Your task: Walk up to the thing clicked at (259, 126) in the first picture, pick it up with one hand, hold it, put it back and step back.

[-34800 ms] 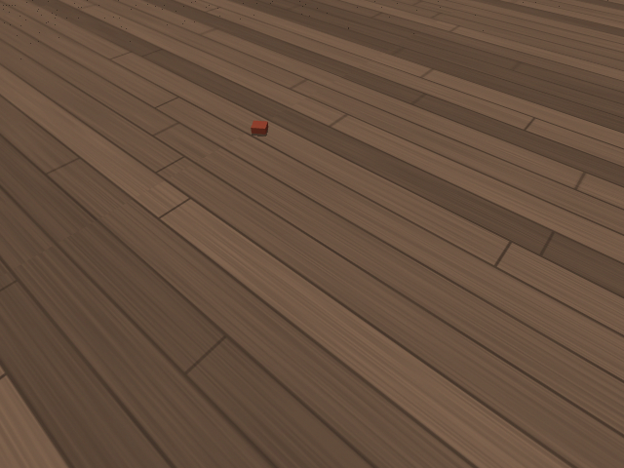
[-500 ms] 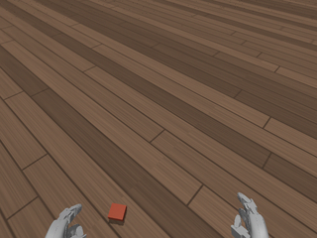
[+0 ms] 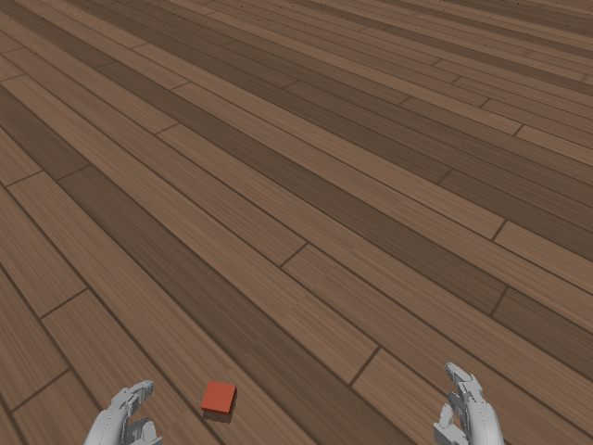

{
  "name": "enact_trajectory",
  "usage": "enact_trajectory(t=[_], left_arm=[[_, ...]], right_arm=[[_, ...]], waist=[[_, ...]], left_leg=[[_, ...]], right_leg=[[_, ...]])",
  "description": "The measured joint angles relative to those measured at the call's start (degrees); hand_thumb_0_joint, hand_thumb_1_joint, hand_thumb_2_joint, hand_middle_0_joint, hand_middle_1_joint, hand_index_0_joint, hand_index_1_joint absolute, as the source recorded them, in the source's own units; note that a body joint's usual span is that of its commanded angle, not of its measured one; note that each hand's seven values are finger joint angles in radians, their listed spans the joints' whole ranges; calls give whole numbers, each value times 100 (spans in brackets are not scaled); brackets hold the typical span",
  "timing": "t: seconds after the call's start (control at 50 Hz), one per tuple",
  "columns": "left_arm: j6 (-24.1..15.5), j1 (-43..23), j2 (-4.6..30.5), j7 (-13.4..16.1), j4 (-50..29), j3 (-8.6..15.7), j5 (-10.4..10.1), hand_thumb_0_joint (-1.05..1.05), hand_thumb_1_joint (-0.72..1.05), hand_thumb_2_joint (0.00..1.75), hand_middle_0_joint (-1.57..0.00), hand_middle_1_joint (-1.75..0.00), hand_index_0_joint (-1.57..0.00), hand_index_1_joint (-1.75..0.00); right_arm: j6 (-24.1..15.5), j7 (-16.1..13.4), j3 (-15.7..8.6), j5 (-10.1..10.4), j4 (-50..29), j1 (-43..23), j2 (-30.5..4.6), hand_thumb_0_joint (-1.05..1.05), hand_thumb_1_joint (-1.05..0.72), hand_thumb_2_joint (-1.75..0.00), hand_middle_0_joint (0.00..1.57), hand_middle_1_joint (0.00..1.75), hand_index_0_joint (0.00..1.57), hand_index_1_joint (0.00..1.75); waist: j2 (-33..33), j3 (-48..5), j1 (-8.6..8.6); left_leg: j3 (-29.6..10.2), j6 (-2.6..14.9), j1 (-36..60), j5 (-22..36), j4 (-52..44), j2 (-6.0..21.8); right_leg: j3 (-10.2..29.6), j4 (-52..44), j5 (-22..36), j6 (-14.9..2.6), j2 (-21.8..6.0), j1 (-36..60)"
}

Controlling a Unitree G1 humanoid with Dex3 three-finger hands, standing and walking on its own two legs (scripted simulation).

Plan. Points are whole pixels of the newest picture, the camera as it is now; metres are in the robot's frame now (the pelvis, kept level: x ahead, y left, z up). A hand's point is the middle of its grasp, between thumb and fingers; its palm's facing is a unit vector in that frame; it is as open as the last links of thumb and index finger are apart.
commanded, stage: home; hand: left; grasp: from above
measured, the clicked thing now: (219, 398) +0.41 +0.22 -0.70
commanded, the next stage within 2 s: stand in 0.36 s
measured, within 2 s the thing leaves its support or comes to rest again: neither
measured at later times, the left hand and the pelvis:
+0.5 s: hand out of the picture +0.16 +0.19 -0.05, palm faces +0.03 -0.97 -0.26, open 7.4 cm; pelvis -0.01 +0.00 +0.00, yaw +0 degrees
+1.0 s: hand out of the picture +0.03 +0.24 -0.11, palm faces +0.06 -0.94 -0.32, open 7.4 cm; pelvis +0.00 +0.01 +0.06, yaw +1 degrees
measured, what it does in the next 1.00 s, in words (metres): rises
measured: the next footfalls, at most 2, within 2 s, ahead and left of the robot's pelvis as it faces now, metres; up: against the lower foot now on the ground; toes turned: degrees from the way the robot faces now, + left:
none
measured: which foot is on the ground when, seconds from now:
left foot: down 0.00-1.00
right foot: down 0.00-1.00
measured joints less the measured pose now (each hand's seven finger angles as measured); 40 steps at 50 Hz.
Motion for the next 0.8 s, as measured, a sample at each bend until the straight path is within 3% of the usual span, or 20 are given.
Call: enact_trajectory(t=[0.46, 0.52, 0.58, 0.66, 0.8], left_arm=[[19, 24, 19, 9, -32, -9, -8, 2, 91, 89, -20, -30, -20, -29], [-1059, -721, 138, 63, 1311, -162, 334, 1, 91, 89, -20, -30, -21, -29], [-1731, -1334, 238, 60, 2684, -147, 528, 1, 91, 89, -20, -30, -21, -30], [-2091, -1580, 353, 57, 3878, -2, 552, 1, 91, 89, -20, -30, -21, -30], [-2378, -1566, 382, 84, 5375, 148, 525, 1, 91, 89, -20, -30, -21, -30]], right_arm=[[46, 17, 13, 15, -59, 1, 14, 1, -90, -90, 20, 30, 20, 30], [402, 330, -75, -449, 509, -332, -94, 1, -90, -90, 20, 30, 20, 30], [856, 728, -103, -517, 1075, -592, -284, 1, -90, -90, 20, 30, 20, 30], [1080, 965, -287, -382, 1495, -638, -381, 1, -90, -90, 20, 30, 21, 30], [1265, 990, -420, -353, 2061, -524, -450, 1, -90, -90, 20, 30, 20, 30]], waist=[[6, -6, 1], [-143, 537, 184], [-257, 852, 326], [-336, 1035, 356], [-276, 1148, 330]], left_leg=[[-3, 13, -39, 4, 36, -7], [91, 58, 485, 133, -220, -95], [170, 82, 905, 318, -582, -184], [230, 102, 1331, 509, -1017, -247], [196, 120, 1951, 779, -1699, -224]], right_leg=[[1, 16, 14, 13, -4, -27], [82, -89, 62, 1, -95, 416], [150, -301, 171, 8, -187, 760], [199, -635, 314, 46, -253, 1132], [140, -1437, 649, 81, -226, 1816]])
